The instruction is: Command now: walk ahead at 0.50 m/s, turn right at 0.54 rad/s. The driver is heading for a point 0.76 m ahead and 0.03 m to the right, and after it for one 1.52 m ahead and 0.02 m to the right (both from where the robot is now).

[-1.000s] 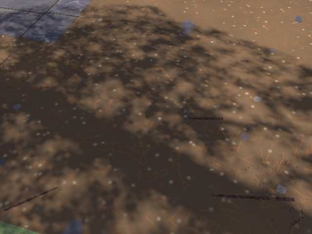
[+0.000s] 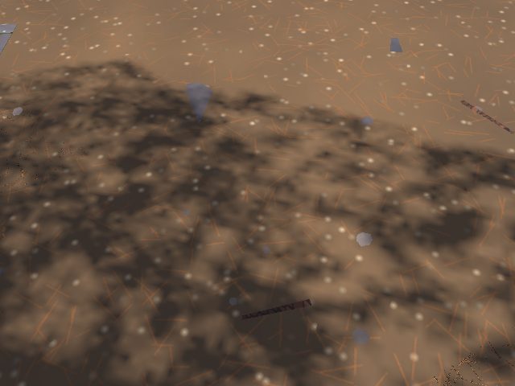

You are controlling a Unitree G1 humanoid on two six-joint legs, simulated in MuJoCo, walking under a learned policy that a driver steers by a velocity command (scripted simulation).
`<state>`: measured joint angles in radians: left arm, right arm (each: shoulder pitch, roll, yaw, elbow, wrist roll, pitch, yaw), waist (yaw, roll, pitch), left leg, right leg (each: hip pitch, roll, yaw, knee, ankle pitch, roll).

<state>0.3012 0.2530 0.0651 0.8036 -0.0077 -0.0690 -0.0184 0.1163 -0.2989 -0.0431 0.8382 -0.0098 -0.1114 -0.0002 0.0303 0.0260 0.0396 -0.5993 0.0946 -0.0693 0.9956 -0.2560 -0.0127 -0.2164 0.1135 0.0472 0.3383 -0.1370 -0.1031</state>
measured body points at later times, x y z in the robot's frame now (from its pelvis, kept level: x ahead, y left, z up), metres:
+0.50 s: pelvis +0.28 +0.05 +0.00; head +0.31 +0.05 +0.45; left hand +0.49 +0.28 -0.11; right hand +0.27 -0.24 -0.12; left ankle +0.31 +0.15 -0.74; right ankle +0.30 -0.12 -0.68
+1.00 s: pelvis +0.53 -0.08 +0.00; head +0.54 -0.10 +0.45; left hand +0.67 +0.17 -0.11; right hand +0.57 -0.38 -0.12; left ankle +0.63 +0.07 -0.66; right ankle +0.50 -0.17 -0.74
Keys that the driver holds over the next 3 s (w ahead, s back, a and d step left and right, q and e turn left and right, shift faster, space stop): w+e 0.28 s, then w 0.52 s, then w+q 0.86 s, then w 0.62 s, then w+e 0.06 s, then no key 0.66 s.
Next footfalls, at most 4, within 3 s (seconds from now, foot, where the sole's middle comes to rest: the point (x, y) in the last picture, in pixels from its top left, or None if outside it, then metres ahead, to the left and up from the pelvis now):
0.26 left None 0.35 0.14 -0.78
0.76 right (353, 359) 0.54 -0.18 -0.78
1.30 left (283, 247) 0.88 0.00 -0.78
1.78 right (334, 174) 1.18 -0.17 -0.78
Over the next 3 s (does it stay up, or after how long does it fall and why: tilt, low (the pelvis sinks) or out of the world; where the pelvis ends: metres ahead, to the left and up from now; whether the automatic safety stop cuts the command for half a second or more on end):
stays up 1.45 0.04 -0.01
